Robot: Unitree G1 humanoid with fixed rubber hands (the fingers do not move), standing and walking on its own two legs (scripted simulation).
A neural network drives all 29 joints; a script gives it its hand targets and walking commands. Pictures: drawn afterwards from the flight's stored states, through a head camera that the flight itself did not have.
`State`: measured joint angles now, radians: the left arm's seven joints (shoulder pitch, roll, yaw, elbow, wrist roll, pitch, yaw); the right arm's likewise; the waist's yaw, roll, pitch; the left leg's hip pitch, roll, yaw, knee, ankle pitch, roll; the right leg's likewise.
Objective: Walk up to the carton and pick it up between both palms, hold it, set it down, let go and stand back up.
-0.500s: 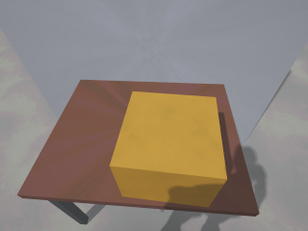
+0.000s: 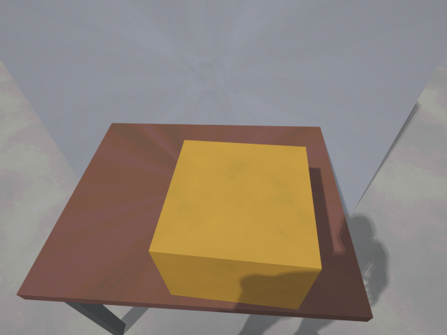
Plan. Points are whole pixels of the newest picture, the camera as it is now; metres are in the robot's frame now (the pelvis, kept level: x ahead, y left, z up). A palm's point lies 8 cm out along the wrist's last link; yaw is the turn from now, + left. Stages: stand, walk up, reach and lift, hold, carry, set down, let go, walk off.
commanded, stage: stand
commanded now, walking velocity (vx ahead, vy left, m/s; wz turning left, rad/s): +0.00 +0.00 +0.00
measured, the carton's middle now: (238, 220) +0.39 -0.01 -0.08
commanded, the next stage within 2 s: none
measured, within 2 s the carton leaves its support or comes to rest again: neither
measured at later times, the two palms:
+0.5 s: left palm out of the picture +0.06 +0.26 -0.12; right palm out of the picture +0.05 -0.29 -0.14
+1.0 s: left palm out of the picture +0.06 +0.27 -0.12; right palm out of the picture +0.04 -0.29 -0.13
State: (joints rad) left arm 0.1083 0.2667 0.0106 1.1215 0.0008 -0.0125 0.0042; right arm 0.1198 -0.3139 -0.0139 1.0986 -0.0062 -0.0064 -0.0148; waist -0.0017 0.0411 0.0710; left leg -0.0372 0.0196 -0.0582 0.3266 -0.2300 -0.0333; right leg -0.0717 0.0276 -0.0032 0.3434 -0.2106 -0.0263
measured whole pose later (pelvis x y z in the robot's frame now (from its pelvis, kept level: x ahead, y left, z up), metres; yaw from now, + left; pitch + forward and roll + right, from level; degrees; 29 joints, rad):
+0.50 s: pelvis +0.00 -0.01 +0.00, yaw +0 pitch -4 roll +0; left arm 0.13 0.27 0.02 1.12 0.00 -0.01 0.01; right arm 0.15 -0.31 -0.01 1.10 -0.01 0.00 -0.01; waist -0.01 0.05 0.08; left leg -0.04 0.05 -0.06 0.34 -0.23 -0.06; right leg -0.07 0.06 -0.01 0.34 -0.20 -0.05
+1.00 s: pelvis +0.00 -0.01 +0.00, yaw -1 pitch -3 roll +0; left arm 0.11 0.29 0.02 1.13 0.00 -0.01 0.00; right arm 0.15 -0.31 -0.01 1.11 -0.01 0.00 -0.01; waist 0.00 0.03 0.09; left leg -0.05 0.05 -0.04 0.34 -0.24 -0.05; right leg -0.08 0.05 0.01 0.33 -0.19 -0.04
